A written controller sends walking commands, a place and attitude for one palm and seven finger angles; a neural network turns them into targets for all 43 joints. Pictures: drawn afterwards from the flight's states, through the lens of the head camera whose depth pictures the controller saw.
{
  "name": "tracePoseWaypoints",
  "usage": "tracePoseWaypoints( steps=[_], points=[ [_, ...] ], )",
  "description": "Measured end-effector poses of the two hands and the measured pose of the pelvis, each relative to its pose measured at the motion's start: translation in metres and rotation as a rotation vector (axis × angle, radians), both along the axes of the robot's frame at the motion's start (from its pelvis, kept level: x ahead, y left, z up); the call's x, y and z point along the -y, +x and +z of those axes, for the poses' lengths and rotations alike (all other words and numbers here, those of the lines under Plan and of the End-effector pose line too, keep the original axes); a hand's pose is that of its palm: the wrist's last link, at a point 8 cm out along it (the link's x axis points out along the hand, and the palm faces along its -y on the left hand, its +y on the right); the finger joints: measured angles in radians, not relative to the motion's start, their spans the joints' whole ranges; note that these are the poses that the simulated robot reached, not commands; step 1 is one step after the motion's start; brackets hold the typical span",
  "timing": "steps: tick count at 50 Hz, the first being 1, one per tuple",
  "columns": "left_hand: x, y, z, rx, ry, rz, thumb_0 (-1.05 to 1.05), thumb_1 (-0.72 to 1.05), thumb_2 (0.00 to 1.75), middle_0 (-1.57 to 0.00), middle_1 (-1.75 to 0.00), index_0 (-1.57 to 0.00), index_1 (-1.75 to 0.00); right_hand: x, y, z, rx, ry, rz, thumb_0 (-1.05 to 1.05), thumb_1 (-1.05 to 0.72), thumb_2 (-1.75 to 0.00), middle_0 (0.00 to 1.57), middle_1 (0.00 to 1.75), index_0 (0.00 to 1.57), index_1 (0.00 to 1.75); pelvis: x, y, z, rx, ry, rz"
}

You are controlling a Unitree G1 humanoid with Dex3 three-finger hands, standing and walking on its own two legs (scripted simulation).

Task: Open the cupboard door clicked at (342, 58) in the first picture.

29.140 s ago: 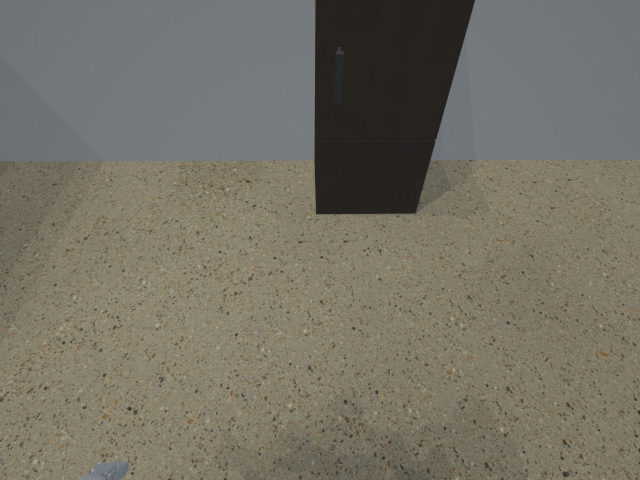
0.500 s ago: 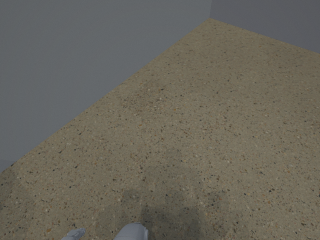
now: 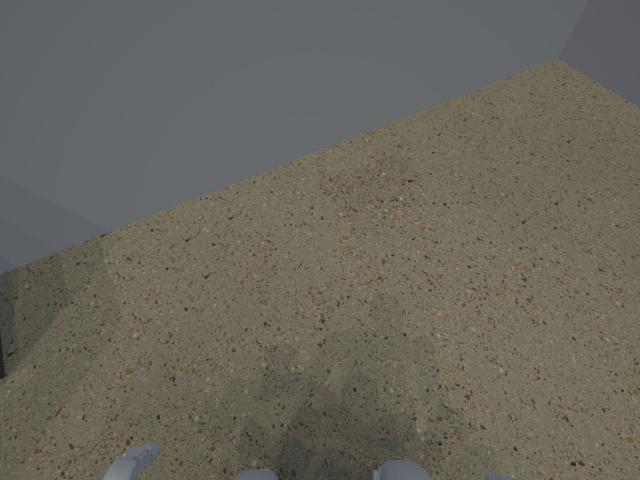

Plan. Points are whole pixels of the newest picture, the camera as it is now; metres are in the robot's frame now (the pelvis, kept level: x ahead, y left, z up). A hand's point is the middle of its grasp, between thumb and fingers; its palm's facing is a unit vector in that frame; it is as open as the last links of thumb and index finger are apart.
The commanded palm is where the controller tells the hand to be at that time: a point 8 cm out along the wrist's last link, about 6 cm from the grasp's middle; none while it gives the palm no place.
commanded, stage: turn to face it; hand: left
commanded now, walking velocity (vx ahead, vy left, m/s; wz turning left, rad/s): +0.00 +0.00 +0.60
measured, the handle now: out of the picture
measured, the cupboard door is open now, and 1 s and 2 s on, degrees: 41 41 41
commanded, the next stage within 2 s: take the last steps up to it in 2.00 s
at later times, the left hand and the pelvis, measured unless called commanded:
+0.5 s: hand out of the picture -0.01 +0.20 -0.18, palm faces +0.32 -0.92 -0.22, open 7.4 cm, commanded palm none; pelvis -0.01 -0.02 -0.01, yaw +19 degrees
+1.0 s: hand out of the picture -0.04 +0.15 -0.16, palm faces +0.56 -0.79 -0.23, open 7.4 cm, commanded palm none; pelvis +0.01 -0.06 +0.01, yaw +37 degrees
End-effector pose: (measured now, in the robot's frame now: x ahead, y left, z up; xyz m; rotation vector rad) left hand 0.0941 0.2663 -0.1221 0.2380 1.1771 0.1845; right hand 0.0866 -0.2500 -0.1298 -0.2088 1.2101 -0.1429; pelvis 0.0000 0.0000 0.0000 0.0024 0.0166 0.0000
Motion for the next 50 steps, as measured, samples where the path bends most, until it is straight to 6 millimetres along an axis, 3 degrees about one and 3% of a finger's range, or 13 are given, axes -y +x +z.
tracePoseWaypoints(
  steps=[5, 11, 17, 23, 27, 33, 38, 42, 46, 50],
  points=[
    [0.021, 0.0, 0.007, 0.068, 0.039, 0.016, 0.0, 0.91, 0.9, -0.2, -0.29, -0.2, -0.3, 0.026, 0.0, -0.018, -0.03, 0.024, 0.009, 0.01, -0.91, -0.89, 0.2, 0.3, 0.2, 0.3, 0.024, -0.001, -0.009, 0.001, 0.013, 0.062],
    [0.044, -0.031, 0.012, 0.032, 0.005, 0.088, 0.0, 0.9, 0.9, -0.2, -0.29, -0.2, -0.3, 0.038, 0.017, -0.004, -0.045, 0.018, 0.061, 0.01, -0.91, -0.89, 0.2, 0.3, 0.2, 0.3, 0.034, 0.0, 0.005, 0.013, 0.034, 0.143],
    [0.051, -0.069, -0.002, -0.001, -0.058, 0.186, 0.0, 0.9, 0.9, -0.2, -0.3, -0.2, -0.3, 0.021, 0.048, 0.009, -0.021, -0.001, 0.171, 0.01, -0.91, -0.89, 0.2, 0.3, 0.19, 0.3, 0.032, 0.0, 0.007, 0.011, 0.037, 0.224],
    [0.029, -0.114, -0.03, -0.061, -0.083, 0.31, 0.01, 0.9, 0.9, -0.2, -0.3, -0.2, -0.3, -0.009, 0.079, 0.01, 0.054, -0.04, 0.298, 0.01, -0.91, -0.89, 0.2, 0.3, 0.2, 0.3, 0.019, -0.006, -0.009, 0.003, 0.004, 0.306],
    [0.017, -0.126, -0.023, -0.073, -0.061, 0.368, 0.01, 0.9, 0.9, -0.2, -0.29, -0.2, -0.3, -0.018, 0.079, 0.016, 0.041, -0.053, 0.346, 0.0, -0.91, -0.89, 0.2, 0.3, 0.2, 0.3, 0.021, -0.007, -0.002, -0.004, -0.008, 0.35],
    [0.015, -0.125, -0.004, -0.025, -0.02, 0.416, 0.01, 0.91, 0.9, -0.2, -0.29, -0.2, -0.3, -0.016, 0.078, 0.013, -0.01, -0.036, 0.393, 0.0, -0.91, -0.89, 0.2, 0.3, 0.2, 0.3, 0.031, -0.004, 0.005, -0.008, -0.02, 0.412],
    [0.029, -0.119, 0.004, 0.031, 0.026, 0.448, 0.01, 0.91, 0.9, -0.2, -0.29, -0.2, -0.3, -0.001, 0.089, -0.004, -0.044, -0.01, 0.421, 0.01, -0.91, -0.89, 0.2, 0.3, 0.2, 0.3, 0.05, 0.004, -0.002, -0.016, -0.007, 0.479],
    [0.05, -0.129, 0.008, 0.037, 0.037, 0.487, 0.0, 0.91, 0.9, -0.2, -0.29, -0.2, -0.3, 0.005, 0.107, -0.011, -0.058, -0.005, 0.459, 0.01, -0.91, -0.89, 0.2, 0.3, 0.2, 0.3, 0.059, 0.007, -0.003, -0.001, 0.002, 0.536],
    [0.071, -0.144, 0.008, 0.012, -0.003, 0.543, 0.0, 0.9, 0.9, -0.2, -0.29, -0.2, -0.3, -0.004, 0.125, -0.002, -0.054, -0.006, 0.506, 0.01, -0.91, -0.89, 0.2, 0.3, 0.2, 0.3, 0.06, 0.01, 0.005, 0.002, 0.02, 0.589],
    [0.086, -0.164, -0.001, -0.005, -0.053, 0.604, 0.0, 0.9, 0.9, -0.2, -0.3, -0.2, -0.3, -0.027, 0.144, 0.007, -0.029, -0.01, 0.585, 0.01, -0.91, -0.89, 0.2, 0.3, 0.2, 0.3, 0.057, 0.01, 0.007, -0.001, 0.034, 0.641]
  ],
)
